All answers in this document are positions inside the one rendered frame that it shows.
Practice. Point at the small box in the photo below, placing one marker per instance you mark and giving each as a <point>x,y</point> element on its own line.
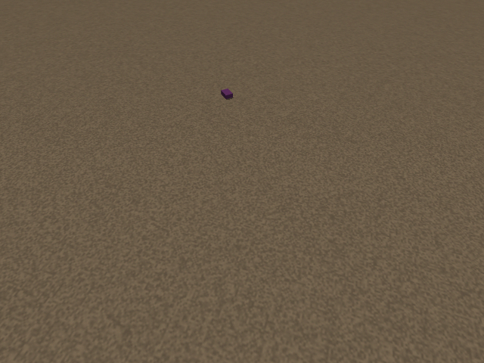
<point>226,93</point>

